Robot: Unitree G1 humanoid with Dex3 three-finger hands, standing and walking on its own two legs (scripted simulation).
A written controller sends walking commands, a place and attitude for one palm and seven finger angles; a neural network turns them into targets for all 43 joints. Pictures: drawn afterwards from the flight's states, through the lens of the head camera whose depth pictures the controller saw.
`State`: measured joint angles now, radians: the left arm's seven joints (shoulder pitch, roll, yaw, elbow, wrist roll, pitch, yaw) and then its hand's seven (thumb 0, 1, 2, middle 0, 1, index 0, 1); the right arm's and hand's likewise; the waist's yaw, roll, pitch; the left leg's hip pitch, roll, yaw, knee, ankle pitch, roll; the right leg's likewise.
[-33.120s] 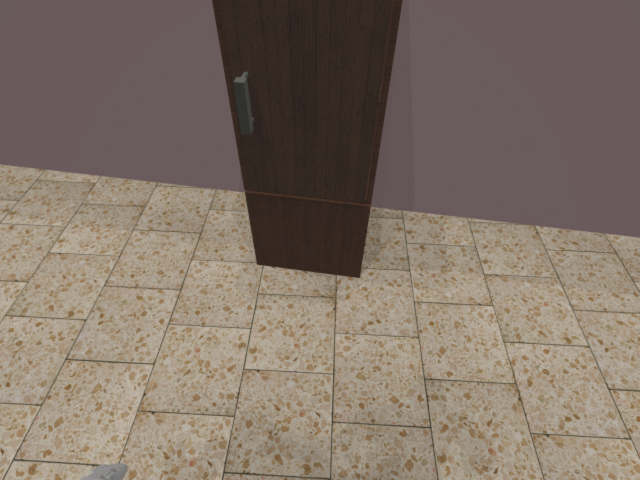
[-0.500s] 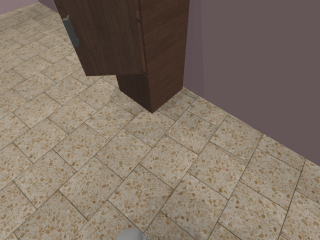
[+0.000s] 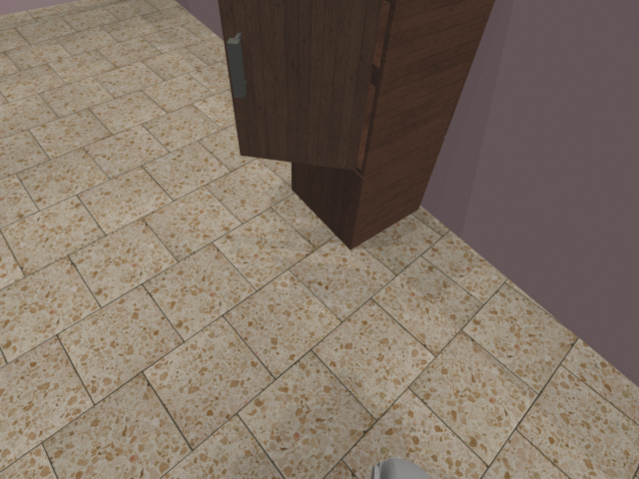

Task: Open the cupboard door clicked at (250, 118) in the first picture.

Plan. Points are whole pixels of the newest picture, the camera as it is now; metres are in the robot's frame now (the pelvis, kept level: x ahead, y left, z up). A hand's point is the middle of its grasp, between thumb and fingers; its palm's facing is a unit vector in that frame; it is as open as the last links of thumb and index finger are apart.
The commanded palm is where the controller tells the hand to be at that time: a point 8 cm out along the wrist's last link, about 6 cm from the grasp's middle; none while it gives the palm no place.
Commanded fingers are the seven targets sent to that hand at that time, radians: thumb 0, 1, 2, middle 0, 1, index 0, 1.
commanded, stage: take the last steps up to it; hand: left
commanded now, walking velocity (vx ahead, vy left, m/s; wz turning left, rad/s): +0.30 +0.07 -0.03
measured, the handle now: (239, 65) +1.01 +0.30 -0.03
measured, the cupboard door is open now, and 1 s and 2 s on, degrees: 45 45 45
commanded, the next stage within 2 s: come to a stop and stand still in 0.88 s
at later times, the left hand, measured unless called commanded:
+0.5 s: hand (235, 386) +0.26 +0.15 -0.16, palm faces +0.05 -0.97 -0.23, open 7.1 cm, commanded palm none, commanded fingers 0.00 0.90 0.90 -0.20 -0.30 -0.20 -0.30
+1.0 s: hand (206, 333) +0.36 +0.23 -0.18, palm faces +0.06 -0.99 -0.16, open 7.4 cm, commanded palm none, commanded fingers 0.00 0.90 0.90 -0.20 -0.30 -0.20 -0.30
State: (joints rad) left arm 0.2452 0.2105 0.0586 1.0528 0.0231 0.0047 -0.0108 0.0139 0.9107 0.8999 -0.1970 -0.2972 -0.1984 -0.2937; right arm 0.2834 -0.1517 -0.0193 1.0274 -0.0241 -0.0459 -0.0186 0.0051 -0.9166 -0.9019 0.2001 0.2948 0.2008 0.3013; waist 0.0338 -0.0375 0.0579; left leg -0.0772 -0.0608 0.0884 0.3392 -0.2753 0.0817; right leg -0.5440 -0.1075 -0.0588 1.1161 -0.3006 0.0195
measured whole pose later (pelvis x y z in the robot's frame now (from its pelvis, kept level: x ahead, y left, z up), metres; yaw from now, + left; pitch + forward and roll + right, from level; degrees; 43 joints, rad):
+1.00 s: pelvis +0.37 +0.06 -0.01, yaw -2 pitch +0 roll +1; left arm 0.30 0.15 0.04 1.09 0.02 -0.02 0.01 0.01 0.91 0.90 -0.20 -0.30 -0.20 -0.29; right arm 0.16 -0.15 -0.04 1.00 -0.02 -0.06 -0.03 -0.01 -0.94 -0.90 0.20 0.29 0.20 0.30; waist 0.05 -0.04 0.08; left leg -0.25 -0.02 0.15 0.47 -0.21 0.07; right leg -0.47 -0.09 -0.06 1.11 -0.41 0.00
